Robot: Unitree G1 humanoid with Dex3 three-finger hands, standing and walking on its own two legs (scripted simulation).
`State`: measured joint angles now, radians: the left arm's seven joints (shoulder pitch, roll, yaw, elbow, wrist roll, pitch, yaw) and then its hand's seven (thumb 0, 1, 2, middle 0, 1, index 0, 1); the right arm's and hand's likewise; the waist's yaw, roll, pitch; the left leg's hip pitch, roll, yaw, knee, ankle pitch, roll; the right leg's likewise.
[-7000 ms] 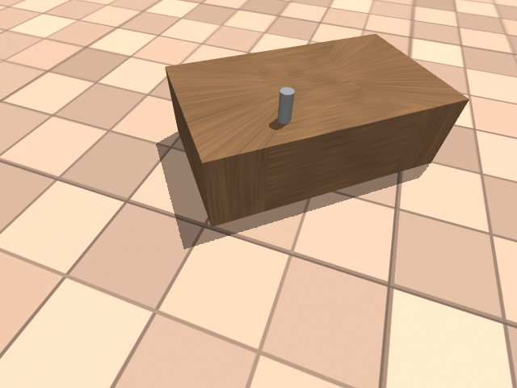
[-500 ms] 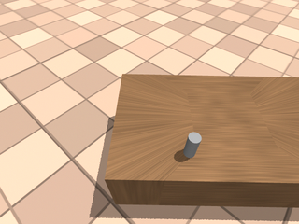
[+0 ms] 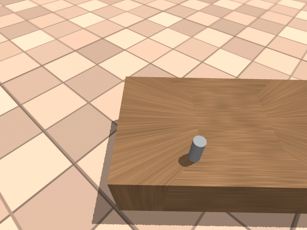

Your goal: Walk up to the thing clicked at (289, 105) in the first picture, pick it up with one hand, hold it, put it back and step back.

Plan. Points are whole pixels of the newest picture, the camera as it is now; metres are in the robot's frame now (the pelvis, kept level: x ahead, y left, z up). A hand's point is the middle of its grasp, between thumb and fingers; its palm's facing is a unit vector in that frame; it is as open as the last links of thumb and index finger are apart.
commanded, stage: go down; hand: right
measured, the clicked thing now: (196, 149) +0.51 -0.20 -0.29
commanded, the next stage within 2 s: none
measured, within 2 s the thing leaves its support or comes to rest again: neither
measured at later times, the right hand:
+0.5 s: hand out of the picture +0.15 -0.26 -0.15, palm faces +0.07 +0.94 -0.33, open 16.2 cm
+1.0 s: hand (249, 226) +0.17 -0.27 -0.14, palm faces +0.09 +0.95 -0.31, open 17.5 cm
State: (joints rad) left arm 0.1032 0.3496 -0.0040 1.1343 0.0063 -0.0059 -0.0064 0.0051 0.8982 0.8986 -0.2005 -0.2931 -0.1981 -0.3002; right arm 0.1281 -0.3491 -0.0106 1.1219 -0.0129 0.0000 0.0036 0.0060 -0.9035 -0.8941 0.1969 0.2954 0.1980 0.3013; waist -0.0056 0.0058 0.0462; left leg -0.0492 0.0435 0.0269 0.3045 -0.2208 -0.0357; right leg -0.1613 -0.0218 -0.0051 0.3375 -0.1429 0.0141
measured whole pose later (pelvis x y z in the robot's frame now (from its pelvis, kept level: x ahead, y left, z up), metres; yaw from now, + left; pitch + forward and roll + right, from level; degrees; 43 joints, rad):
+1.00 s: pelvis +0.01 +0.01 -0.05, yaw +0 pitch +10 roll +1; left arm 0.33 0.26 0.06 0.42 -0.02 -0.07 0.08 -0.01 -0.52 0.04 -0.06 -0.05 -0.05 -0.05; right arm 0.22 -0.38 -0.22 0.44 0.01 0.35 0.12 -0.01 0.54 -0.04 0.03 0.06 0.04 0.07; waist 0.01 -0.01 -0.10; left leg -0.50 0.02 0.03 0.81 -0.48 -0.02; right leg -0.61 -0.05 0.02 0.84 -0.39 0.03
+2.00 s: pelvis -0.01 +0.01 -0.06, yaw +1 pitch +12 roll +2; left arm 0.36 0.28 0.00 0.35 -0.01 -0.16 0.14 -0.01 -0.52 0.04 -0.05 -0.04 -0.05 -0.05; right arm -0.19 -0.61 -0.49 0.74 0.11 0.15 0.34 -0.01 0.54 -0.03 0.04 0.05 0.05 0.06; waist 0.06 0.00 -0.11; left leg -0.63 0.01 0.03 0.91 -0.49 -0.02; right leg -0.75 -0.06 0.03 0.94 -0.41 0.03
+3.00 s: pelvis -0.01 -0.01 -0.07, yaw +2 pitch +18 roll +4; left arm 0.32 0.27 -0.02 0.33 0.02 -0.13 0.07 -0.01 -0.52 0.04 -0.06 -0.05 -0.06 -0.05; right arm -0.62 -0.84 -0.63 1.19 0.10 -0.22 0.46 -0.01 0.60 -0.03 0.04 0.05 0.05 0.06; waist 0.13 0.04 -0.12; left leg -0.76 -0.01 0.03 0.91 -0.46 -0.04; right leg -0.90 -0.07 0.04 0.99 -0.40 0.01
